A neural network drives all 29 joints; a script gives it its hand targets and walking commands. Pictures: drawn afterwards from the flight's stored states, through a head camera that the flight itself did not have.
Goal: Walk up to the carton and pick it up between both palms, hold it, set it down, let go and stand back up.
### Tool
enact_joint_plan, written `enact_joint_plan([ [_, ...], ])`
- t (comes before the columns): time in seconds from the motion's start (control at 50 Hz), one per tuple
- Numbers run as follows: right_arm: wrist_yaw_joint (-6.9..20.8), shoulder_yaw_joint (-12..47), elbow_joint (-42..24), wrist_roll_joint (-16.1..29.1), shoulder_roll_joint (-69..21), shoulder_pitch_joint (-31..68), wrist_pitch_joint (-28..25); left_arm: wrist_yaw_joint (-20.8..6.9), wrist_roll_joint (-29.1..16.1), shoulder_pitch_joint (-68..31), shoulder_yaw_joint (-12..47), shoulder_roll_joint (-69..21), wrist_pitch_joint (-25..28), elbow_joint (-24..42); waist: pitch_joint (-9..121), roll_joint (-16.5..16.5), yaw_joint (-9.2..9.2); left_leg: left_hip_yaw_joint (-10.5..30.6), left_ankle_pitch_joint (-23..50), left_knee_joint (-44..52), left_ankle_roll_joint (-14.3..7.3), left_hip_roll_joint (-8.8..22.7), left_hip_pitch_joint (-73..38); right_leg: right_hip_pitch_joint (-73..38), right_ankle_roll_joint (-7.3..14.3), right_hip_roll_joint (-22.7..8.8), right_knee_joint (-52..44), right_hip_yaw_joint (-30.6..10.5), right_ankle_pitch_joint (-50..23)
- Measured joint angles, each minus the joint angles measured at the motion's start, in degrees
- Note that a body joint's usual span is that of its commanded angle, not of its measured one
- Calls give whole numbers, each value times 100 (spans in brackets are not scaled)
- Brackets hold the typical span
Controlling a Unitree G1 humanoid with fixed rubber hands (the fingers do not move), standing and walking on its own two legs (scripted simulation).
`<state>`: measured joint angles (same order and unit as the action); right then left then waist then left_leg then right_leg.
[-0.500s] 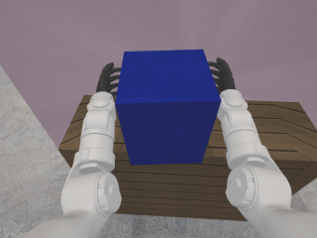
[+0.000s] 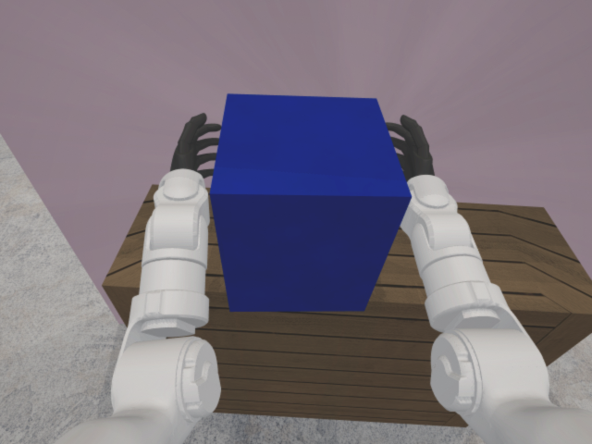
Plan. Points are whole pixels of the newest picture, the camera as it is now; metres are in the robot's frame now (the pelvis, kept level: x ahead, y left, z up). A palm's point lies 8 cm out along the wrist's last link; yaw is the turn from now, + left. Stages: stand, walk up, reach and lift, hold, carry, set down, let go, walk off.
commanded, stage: reach and lift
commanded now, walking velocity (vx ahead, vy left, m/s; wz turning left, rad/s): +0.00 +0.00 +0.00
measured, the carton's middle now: (300, 209) +0.41 -0.03 +0.11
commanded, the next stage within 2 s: hold in 1.74 s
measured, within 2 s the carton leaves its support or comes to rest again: neither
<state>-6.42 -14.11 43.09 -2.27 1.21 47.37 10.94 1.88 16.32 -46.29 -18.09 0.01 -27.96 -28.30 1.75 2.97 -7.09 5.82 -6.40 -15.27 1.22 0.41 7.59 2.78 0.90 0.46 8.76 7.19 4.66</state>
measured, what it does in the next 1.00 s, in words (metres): stands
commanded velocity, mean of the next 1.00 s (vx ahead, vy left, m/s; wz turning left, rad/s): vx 0.00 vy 0.00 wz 0.00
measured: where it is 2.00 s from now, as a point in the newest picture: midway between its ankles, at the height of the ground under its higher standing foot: outside the picture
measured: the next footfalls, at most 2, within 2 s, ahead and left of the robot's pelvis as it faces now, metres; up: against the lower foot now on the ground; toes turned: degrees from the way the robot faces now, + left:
none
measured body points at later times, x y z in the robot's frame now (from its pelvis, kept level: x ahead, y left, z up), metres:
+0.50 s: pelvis -0.01 +0.01 +0.00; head -0.03 +0.05 +0.45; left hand +0.41 +0.13 +0.22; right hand +0.39 -0.18 +0.22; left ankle +0.02 +0.13 -0.75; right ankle +0.00 -0.10 -0.75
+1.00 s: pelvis -0.01 +0.01 +0.00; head -0.05 +0.05 +0.45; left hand +0.40 +0.14 +0.26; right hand +0.38 -0.16 +0.27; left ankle +0.02 +0.13 -0.75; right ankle +0.00 -0.10 -0.75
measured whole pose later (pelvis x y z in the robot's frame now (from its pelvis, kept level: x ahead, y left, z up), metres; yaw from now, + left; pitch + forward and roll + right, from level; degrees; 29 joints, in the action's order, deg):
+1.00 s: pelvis -0.01 +0.01 +0.00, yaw -2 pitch -4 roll -1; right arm -12.7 -8.0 31.6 13.1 5.0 53.7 29.1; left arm -2.8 18.8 -50.8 -18.9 1.4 -49.3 -11.2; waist 2.0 4.2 -7.4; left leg 4.1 -6.7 -16.6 0.7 0.3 6.2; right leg 1.7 0.4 0.2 9.6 5.5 4.1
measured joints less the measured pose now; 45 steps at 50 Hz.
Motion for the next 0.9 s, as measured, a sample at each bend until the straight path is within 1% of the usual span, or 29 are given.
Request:
enact_joint_plan([
  [0.2, -35, 203, -379, 435, 88, 56, 425, -37, 121, 23, 117, -13, -708, 760, -127, 81, -46, -59, -49, -100, -37, -31, -112, -140, -47, -32, 4, -56, -18],
  [0.42, -103, 374, -695, 712, 208, 135, 790, -61, 171, -75, 136, -31, -1181, 1188, -177, 64, -45, -144, -40, -125, -67, -26, -151, -166, -67, -33, -9, -140, -77],
  [0.58, -246, 507, -913, 960, 270, 205, 1068, -133, 178, -153, 94, -9, -1480, 1428, -157, 89, -26, -166, -26, -123, -62, -3, -173, -177, -54, -12, -7, -164, -97],
  [0.82, -581, 671, -1282, 1424, 320, 341, 1571, -390, 208, -262, 0, 94, -1969, 1803, -49, 142, -21, -156, -14, -118, -47, 5, -193, -190, -43, -4, 8, -154, -95],
  [0.9, -613, 629, -1219, 1483, 329, 473, 1706, -445, 242, -359, -51, 116, -2080, 1759, -9, 143, -24, -159, -20, -127, -46, -3, -181, -158, -43, -15, 61, -156, -67],
])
